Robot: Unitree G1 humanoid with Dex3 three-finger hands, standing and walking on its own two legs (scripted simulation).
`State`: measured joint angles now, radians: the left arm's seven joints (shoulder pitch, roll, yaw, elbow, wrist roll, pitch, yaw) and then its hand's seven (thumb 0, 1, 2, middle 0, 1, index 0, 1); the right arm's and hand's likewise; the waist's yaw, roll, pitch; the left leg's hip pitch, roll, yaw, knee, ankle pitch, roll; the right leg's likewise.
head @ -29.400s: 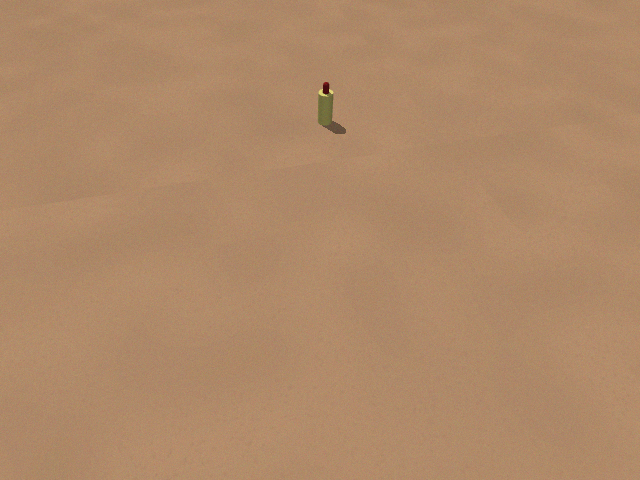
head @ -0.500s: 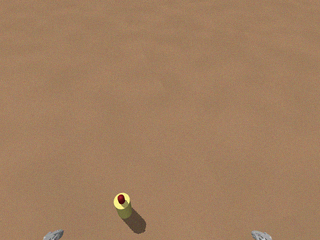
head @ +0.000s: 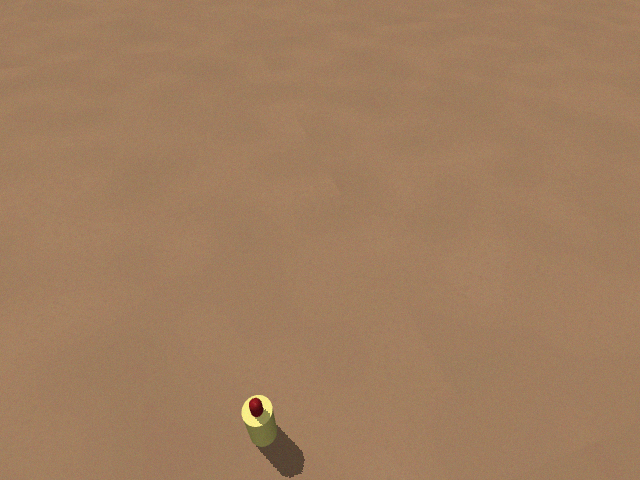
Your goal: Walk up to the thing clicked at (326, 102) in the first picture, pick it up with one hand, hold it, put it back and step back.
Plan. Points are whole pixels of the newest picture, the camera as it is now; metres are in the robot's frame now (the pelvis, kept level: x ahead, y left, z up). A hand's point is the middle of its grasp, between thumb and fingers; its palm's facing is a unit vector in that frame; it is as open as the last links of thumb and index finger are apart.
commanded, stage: stand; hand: left
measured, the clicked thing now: (259, 418) +0.41 +0.16 -0.66
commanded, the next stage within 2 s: step back in 1.42 s
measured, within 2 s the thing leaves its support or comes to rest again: neither
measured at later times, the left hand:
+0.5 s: hand out of the picture +0.07 +0.23 -0.16, palm faces -0.02 -0.94 -0.34, open 7.4 cm
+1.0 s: hand out of the picture +0.09 +0.23 -0.15, palm faces -0.02 -0.94 -0.35, open 7.4 cm
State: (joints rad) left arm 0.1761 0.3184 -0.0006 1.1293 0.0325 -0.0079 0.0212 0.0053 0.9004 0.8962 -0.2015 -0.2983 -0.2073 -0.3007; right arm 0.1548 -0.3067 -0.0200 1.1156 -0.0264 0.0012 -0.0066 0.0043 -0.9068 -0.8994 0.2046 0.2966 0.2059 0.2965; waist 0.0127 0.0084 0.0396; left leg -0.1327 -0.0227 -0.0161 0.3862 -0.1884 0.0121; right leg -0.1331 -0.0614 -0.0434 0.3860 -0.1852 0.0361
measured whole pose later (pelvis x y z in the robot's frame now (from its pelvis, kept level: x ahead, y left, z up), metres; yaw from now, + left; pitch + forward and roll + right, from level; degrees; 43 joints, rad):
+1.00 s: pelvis +0.02 -0.02 +0.00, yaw -1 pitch -3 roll +0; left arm 0.11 0.33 0.01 1.16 0.02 -0.01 0.01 0.00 0.90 0.90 -0.20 -0.30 -0.21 -0.30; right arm 0.12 -0.34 0.00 1.15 -0.02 -0.01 -0.01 0.00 -0.91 -0.90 0.20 0.30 0.20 0.30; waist 0.00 0.01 0.05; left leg -0.09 0.02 -0.01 0.31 -0.17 -0.02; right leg -0.10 -0.02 -0.04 0.32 -0.17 0.01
